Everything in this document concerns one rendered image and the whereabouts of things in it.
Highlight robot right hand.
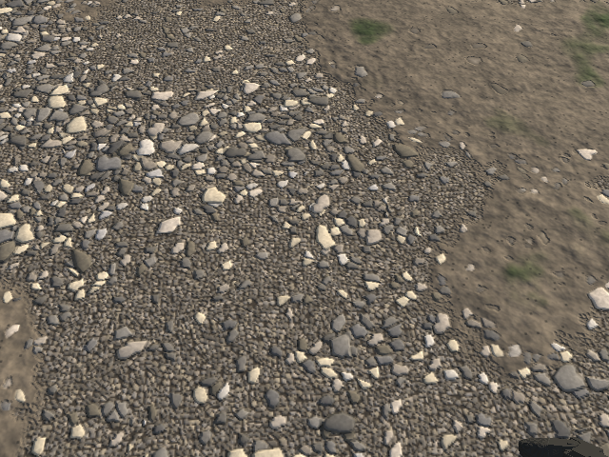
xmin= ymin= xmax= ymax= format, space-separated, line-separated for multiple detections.
xmin=519 ymin=437 xmax=608 ymax=457

